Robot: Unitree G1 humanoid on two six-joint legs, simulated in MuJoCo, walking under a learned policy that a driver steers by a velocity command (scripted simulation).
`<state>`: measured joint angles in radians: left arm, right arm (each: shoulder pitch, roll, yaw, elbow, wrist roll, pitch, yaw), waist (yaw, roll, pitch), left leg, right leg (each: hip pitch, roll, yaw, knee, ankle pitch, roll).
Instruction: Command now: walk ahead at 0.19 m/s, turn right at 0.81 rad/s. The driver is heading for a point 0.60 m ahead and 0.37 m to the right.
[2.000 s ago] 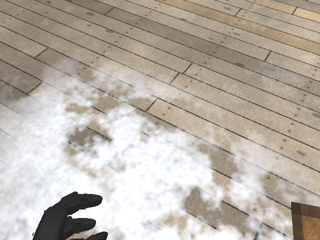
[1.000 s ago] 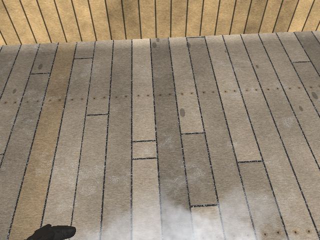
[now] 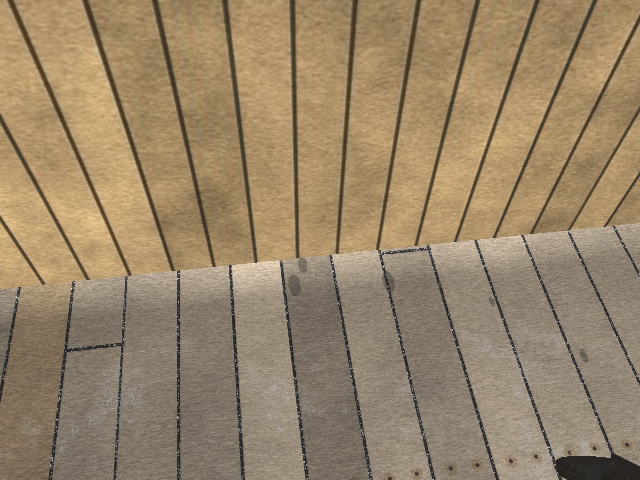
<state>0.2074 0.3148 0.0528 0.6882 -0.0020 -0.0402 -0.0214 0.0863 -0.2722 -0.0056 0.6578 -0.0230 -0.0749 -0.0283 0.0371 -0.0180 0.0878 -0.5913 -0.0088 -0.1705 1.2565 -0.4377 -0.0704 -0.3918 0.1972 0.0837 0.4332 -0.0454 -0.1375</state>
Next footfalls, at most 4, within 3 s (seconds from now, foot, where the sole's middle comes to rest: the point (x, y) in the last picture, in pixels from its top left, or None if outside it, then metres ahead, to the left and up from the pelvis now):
0.26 left None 0.29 0.14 -0.76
0.72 right None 0.09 -0.06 -0.76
1.14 left None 0.29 0.04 -0.76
1.48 right None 0.04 -0.01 -0.76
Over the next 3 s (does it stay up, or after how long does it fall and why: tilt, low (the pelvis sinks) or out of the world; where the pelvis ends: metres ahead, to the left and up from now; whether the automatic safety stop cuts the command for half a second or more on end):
stays up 0.66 -0.49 0.01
